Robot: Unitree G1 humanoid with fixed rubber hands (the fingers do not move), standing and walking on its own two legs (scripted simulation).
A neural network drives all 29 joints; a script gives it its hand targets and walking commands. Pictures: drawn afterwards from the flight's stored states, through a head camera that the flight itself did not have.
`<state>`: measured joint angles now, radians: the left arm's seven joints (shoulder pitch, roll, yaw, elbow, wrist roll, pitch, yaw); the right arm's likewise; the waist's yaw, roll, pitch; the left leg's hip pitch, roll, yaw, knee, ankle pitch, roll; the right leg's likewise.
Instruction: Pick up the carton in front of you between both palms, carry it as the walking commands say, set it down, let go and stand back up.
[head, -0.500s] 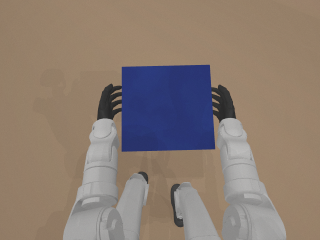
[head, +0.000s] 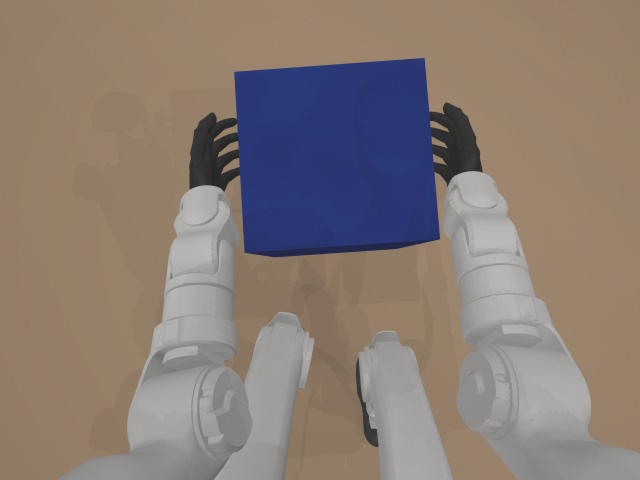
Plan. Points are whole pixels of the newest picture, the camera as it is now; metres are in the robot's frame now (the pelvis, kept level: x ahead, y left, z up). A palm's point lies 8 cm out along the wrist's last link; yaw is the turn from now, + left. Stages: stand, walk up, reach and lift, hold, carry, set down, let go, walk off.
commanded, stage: set down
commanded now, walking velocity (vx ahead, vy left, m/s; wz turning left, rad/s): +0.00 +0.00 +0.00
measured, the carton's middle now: (333, 179) +0.48 +0.04 -0.19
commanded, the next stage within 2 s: none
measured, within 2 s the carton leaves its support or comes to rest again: rests again in 1.16 s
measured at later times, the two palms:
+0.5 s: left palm (233, 196) +0.45 +0.19 -0.25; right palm (421, 168) +0.52 -0.10 -0.25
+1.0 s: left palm (239, 194) +0.47 +0.20 -0.33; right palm (402, 165) +0.56 -0.09 -0.35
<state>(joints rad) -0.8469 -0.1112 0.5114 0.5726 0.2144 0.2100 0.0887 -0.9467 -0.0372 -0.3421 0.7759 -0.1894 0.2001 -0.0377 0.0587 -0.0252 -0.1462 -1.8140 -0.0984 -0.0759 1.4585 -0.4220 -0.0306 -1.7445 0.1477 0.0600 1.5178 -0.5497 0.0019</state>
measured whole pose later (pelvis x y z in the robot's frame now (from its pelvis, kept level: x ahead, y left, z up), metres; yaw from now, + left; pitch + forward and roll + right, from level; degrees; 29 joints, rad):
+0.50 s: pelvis -0.03 -0.01 -0.12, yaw +0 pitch +45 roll +1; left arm -1.18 -0.04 0.60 0.63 0.19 0.27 0.13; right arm -1.39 -0.21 -0.26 0.99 -0.15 0.25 -0.04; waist 0.10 -0.03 0.10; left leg -2.16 -0.11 -0.07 1.84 -0.46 -0.07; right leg -2.11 0.19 0.03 1.92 -0.60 0.01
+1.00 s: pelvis -0.02 -0.01 -0.18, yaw +1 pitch +43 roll +4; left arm -1.29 0.05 0.58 0.75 0.05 0.22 0.13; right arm -1.59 -0.31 0.00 1.15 0.00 0.22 -0.09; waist 0.14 -0.01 0.26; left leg -2.26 -0.07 0.00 2.07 -0.55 -0.06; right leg -2.22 0.18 0.02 2.18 -0.69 -0.02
